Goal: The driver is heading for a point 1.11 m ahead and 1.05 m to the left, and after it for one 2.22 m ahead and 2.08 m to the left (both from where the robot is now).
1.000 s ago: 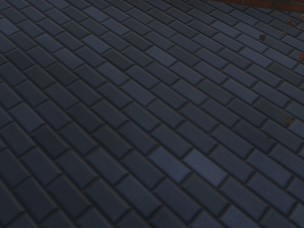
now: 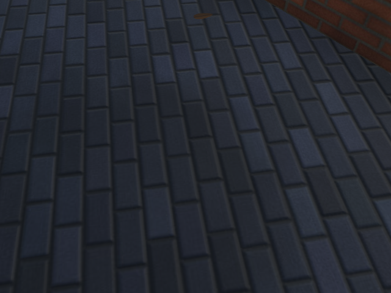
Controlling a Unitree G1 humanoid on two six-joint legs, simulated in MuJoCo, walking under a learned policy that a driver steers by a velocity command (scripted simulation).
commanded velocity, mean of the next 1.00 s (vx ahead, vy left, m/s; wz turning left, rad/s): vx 0.50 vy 0.00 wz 0.33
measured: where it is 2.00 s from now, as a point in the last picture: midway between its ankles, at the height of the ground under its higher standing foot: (131, 140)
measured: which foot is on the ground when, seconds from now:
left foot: down 0.00-0.40, up 0.42-0.88, down 0.90-1.00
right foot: up 0.00-0.36, down 0.38-0.92, up 0.94-1.00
